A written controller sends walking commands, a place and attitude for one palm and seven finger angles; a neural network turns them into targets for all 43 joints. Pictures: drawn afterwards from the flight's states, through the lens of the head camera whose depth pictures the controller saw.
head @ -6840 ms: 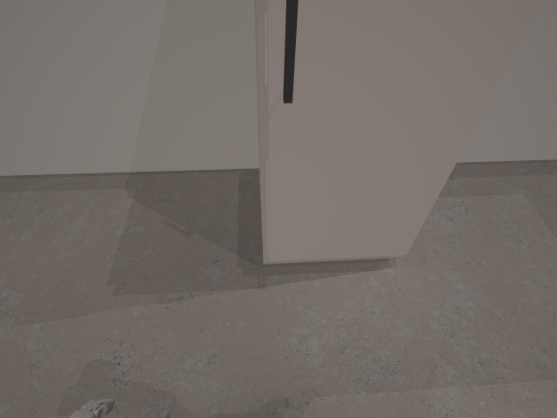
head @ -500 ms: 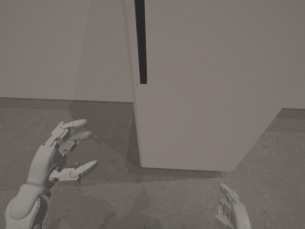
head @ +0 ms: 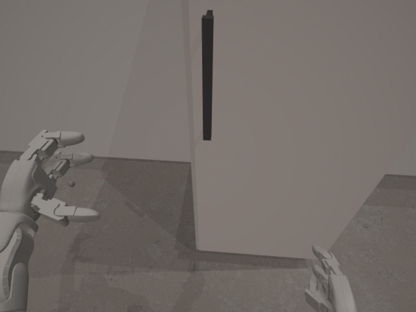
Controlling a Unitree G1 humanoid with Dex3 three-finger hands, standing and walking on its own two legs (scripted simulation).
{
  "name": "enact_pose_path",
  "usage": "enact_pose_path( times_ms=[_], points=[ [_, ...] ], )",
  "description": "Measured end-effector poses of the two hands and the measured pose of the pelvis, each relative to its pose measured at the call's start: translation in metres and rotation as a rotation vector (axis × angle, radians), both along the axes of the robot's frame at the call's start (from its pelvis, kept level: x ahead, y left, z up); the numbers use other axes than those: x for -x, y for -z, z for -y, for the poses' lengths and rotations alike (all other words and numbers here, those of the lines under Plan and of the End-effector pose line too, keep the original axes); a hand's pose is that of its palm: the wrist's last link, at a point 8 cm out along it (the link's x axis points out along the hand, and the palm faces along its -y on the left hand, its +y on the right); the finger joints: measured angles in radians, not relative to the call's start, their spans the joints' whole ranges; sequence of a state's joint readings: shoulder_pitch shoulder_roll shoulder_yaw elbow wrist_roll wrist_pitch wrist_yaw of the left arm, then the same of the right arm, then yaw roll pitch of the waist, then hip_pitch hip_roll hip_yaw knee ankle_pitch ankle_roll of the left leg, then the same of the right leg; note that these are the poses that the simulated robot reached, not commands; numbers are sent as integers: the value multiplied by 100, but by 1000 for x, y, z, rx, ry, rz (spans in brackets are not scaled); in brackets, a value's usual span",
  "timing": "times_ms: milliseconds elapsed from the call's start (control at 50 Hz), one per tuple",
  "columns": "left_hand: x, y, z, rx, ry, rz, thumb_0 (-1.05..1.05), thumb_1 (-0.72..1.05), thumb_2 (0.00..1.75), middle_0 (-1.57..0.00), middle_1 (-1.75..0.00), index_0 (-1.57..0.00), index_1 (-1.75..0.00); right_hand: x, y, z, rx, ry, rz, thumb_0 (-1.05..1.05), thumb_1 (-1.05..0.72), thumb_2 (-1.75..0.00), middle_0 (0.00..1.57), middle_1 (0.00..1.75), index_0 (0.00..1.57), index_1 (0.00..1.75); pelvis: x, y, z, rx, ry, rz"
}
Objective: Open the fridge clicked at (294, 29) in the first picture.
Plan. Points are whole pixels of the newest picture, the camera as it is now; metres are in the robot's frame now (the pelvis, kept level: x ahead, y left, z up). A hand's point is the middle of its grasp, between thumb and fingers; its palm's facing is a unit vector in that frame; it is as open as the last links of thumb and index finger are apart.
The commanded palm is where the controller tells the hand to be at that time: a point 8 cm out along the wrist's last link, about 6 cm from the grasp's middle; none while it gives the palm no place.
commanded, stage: raise the hand to about handle height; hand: left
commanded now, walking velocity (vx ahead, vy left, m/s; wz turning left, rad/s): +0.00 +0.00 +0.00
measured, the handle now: (208, 83) +0.52 +0.07 +0.21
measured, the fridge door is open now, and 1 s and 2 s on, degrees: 0 0 0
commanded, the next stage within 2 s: move the hooked fingers beside the handle in 0.88 s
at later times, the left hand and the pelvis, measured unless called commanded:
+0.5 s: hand (52, 130) +0.29 +0.28 +0.24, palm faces +0.12 -0.99 -0.08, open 14.0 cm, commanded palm +0.24 +0.31 +0.24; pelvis +0.00 -0.01 +0.01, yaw +0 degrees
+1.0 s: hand (61, 142) +0.27 +0.26 +0.23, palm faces +0.09 -0.99 -0.08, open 14.0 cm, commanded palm +0.24 +0.30 +0.24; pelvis +0.00 -0.02 +0.01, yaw +0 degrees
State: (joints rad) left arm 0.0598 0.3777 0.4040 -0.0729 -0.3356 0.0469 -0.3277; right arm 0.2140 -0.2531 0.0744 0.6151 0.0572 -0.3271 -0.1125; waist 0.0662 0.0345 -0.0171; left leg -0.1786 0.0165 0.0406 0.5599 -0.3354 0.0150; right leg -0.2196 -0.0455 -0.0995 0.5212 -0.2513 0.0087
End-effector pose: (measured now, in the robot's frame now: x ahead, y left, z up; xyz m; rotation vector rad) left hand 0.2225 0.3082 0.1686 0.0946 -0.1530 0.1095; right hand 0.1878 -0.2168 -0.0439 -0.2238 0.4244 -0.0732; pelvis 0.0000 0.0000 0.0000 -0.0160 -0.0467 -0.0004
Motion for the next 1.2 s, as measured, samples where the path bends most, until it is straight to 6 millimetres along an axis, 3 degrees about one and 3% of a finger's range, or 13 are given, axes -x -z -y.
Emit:
enact_pose_path(
  times_ms=[80, 200, 440, 600, 720, 820, 900, 1040, 1120, 1200],
  points=[
    [-6, -19, -10, 14, -19, 14, 0, -41, 34, -30, -114, -30, -114, -11, -2, -11, -27, -37, 3, 2, -90, -90, 20, 30, 20, 30, -2, -2, 2, -1, -3, 10],
    [-16, -25, -12, 13, -12, -86, 0, -47, 31, -30, -118, -30, -118, -16, 4, -16, -49, -60, -45, 2, -90, -90, 20, 30, 20, 30, -2, -5, 4, -4, -9, 10],
    [-33, -81, -25, -3, -30, 6, -1, -50, 30, -30, -120, -30, -120, -8, 13, 2, -42, -37, -109, 2, -90, -90, 20, 30, 20, 30, -4, -8, 12, -7, -13, 17],
    [-40, -55, -6, 14, 41, -104, -1, -50, 30, -30, -120, -30, -120, -2, 12, 20, -44, 5, -107, 2, -90, -90, 20, 30, 20, 30, -1, -7, 13, -12, 5, 3],
    [-27, -65, -6, 20, -5, 21, -1, -50, 30, -30, -120, -30, -120, -2, 5, 22, -29, 8, -87, 2, -90, -90, 20, 30, 20, 29, -2, -7, 17, -11, 9, 19],
    [-26, -67, -17, 27, -58, -21, -1, -51, 30, -30, -120, -30, -121, -4, 7, 18, -37, -4, -82, 2, -90, -90, 20, 30, 20, 29, 2, -7, 18, -11, 0, 27],
    [-28, -62, -10, 6, -24, -77, -1, -51, 30, -30, -120, -30, -120, -4, 9, 13, -48, -11, -80, 2, -90, -90, 20, 30, 20, 29, 5, -7, 16, -12, -3, 26],
    [-24, -70, -5, 14, 11, -5, -1, -50, 30, -30, -120, -30, -120, -1, 7, 8, -59, -16, -71, 2, -90, -90, 20, 30, 20, 30, 4, -7, 17, -13, 2, 28],
    [-31, -66, -8, 43, -19, -25, -1, -51, 30, -30, -120, -30, -121, 2, 10, 8, -53, -23, -83, 2, -90, -90, 20, 30, 20, 30, 7, -7, 17, -12, -6, 30],
    [-45, -57, 4, 33, -4, -80, -1, -51, 30, -30, -120, -30, -121, 4, 13, 9, -45, -19, -97, 2, -90, -90, 20, 30, 20, 30, 10, -6, 15, -13, -11, 25]
  ],
)
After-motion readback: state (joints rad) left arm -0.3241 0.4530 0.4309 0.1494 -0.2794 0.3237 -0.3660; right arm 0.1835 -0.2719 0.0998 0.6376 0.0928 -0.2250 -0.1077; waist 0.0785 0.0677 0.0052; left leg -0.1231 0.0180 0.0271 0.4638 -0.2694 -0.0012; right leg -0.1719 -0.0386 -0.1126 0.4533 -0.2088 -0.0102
